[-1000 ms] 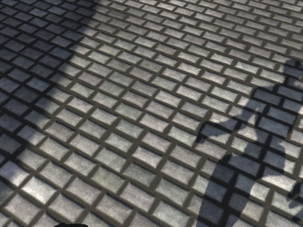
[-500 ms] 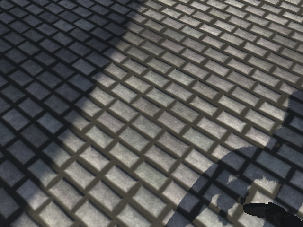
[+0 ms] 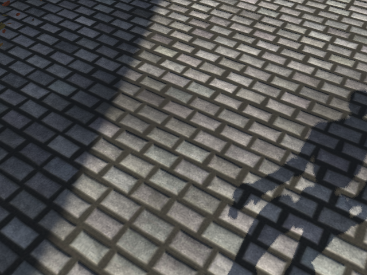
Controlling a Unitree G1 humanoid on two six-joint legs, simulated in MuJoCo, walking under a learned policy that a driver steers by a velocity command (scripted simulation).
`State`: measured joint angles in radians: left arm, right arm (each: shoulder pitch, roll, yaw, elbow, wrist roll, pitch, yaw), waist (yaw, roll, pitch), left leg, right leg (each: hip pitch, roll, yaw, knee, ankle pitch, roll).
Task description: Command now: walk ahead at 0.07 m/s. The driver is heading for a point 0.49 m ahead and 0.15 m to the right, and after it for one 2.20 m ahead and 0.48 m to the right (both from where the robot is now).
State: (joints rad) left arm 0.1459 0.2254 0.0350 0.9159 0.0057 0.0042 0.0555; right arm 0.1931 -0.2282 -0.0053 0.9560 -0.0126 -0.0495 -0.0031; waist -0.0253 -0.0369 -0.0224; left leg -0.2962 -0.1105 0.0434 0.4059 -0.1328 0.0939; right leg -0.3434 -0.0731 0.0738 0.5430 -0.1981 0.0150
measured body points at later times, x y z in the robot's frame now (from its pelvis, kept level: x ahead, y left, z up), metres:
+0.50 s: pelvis +0.04 -0.03 +0.00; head +0.06 -0.03 +0.45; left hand +0.09 +0.22 -0.15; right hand +0.13 -0.28 -0.14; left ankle +0.05 +0.07 -0.74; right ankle +0.04 -0.16 -0.74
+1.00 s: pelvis +0.05 -0.03 +0.01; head +0.05 -0.04 +0.46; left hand +0.08 +0.21 -0.14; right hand +0.07 -0.29 -0.15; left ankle +0.05 +0.07 -0.73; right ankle +0.02 -0.15 -0.70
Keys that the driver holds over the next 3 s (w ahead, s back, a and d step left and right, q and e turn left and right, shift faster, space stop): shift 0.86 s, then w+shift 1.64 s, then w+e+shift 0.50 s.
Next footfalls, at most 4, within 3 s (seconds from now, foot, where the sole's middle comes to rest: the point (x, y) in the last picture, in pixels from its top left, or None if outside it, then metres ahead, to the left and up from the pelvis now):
1.20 right None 0.14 -0.20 -0.77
1.66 left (184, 264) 0.57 0.01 -0.77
2.14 right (214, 163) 1.04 -0.14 -0.77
2.60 left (173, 97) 1.49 0.04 -0.77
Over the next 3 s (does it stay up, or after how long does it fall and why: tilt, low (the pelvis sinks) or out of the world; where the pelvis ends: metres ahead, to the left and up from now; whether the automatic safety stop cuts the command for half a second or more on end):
stays up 1.65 -0.07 -0.02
